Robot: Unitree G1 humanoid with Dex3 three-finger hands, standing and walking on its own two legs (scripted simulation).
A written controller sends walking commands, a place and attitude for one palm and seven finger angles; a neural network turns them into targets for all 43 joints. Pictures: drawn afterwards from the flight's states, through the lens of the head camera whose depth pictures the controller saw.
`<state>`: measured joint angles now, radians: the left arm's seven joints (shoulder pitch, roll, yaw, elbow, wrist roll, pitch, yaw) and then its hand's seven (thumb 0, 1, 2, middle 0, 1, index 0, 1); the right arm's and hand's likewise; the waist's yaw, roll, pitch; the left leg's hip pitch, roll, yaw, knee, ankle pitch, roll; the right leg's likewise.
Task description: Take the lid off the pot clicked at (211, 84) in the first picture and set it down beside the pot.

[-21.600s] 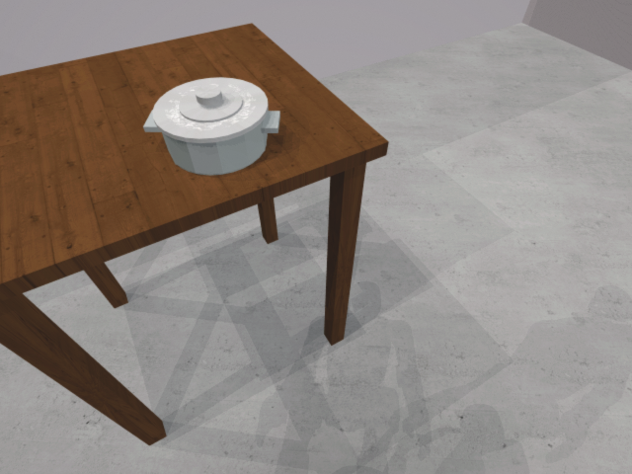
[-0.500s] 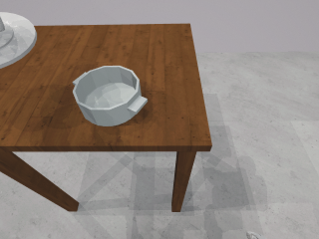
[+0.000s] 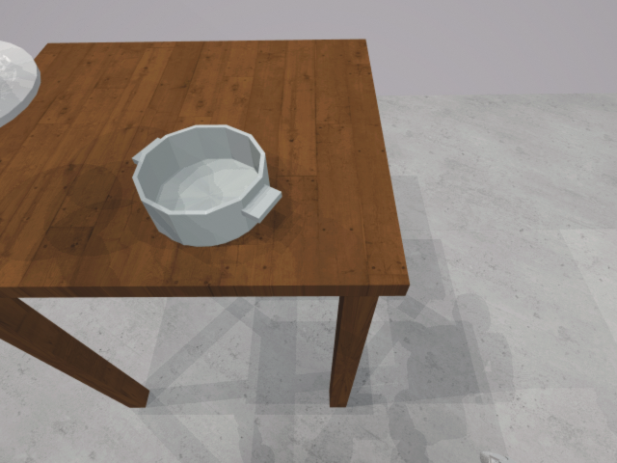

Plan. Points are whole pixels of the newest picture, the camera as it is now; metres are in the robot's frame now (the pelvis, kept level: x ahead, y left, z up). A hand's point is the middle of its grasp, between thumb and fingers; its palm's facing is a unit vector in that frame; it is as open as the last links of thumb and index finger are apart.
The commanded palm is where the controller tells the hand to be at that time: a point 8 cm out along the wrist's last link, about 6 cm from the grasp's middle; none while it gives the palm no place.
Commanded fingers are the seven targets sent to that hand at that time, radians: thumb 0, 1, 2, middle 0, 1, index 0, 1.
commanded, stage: lower the lid onto the table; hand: left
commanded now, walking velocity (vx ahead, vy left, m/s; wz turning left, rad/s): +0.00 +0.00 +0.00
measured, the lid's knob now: out of the picture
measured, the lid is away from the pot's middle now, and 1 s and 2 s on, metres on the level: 0.24 0.24 0.23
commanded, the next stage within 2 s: none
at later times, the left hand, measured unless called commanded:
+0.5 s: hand out of the picture +0.44 +0.35 +0.26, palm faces -0.21 -0.14 -0.97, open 6.5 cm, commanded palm +0.43 +0.35 +0.33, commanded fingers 0.00 0.73 0.95 -0.89 -1.00 -0.95 -1.02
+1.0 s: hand out of the picture +0.43 +0.36 +0.23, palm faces -0.27 -0.16 -0.95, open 6.5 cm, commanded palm +0.42 +0.36 +0.30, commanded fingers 0.00 0.73 0.95 -0.89 -1.00 -0.95 -1.02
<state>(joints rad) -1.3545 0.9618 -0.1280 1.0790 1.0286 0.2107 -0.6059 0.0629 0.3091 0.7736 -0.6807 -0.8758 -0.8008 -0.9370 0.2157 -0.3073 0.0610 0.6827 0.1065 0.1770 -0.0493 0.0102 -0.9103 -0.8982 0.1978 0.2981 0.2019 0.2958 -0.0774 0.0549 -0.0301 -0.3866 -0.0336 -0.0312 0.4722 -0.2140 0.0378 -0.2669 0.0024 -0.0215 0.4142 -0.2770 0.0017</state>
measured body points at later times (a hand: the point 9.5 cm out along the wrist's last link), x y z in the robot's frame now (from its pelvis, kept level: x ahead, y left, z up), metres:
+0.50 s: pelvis +0.00 +0.01 +0.00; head +0.05 -0.01 +0.45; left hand +0.45 +0.35 +0.31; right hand +0.08 -0.26 -0.13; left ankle +0.01 +0.10 -0.74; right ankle -0.05 -0.12 -0.74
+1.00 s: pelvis -0.01 +0.00 +0.00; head +0.04 +0.00 +0.44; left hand +0.44 +0.36 +0.28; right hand +0.07 -0.26 -0.13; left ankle +0.01 +0.10 -0.74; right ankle -0.05 -0.12 -0.74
